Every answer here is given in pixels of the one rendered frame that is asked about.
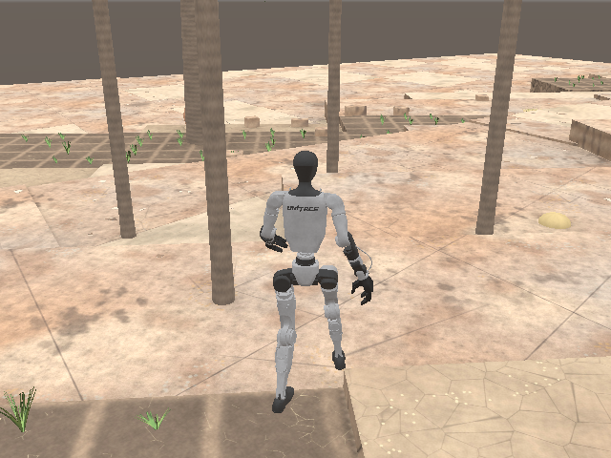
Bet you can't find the robot right upper arm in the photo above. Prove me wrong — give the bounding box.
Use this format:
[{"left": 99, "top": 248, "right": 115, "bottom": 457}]
[{"left": 325, "top": 193, "right": 350, "bottom": 248}]

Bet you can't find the right robot hand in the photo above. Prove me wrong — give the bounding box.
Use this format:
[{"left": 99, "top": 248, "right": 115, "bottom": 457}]
[{"left": 351, "top": 276, "right": 373, "bottom": 305}]

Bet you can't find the robot left upper arm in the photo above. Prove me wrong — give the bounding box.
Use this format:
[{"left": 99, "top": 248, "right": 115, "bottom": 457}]
[{"left": 261, "top": 191, "right": 286, "bottom": 239}]

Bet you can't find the left robot forearm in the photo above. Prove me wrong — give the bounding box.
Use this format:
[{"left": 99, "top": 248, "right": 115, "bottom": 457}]
[{"left": 260, "top": 226, "right": 275, "bottom": 245}]

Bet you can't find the right robot forearm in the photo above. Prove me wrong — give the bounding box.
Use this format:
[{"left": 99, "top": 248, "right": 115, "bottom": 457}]
[{"left": 343, "top": 232, "right": 369, "bottom": 281}]

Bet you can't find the right robot shin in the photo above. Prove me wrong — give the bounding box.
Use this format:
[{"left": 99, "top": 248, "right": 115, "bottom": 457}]
[{"left": 327, "top": 303, "right": 343, "bottom": 358}]

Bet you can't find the left robot foot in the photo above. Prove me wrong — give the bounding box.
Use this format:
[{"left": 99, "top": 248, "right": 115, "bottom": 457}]
[{"left": 272, "top": 386, "right": 294, "bottom": 413}]

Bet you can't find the left robot hand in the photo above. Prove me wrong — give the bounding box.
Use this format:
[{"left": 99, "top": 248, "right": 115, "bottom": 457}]
[{"left": 265, "top": 234, "right": 288, "bottom": 253}]

